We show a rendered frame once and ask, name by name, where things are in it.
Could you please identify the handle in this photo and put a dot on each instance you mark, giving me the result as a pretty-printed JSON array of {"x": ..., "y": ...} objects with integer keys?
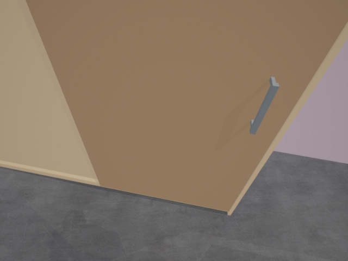
[{"x": 265, "y": 105}]

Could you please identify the wardrobe door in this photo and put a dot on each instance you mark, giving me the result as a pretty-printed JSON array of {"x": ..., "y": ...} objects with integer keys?
[
  {"x": 36, "y": 126},
  {"x": 163, "y": 91}
]

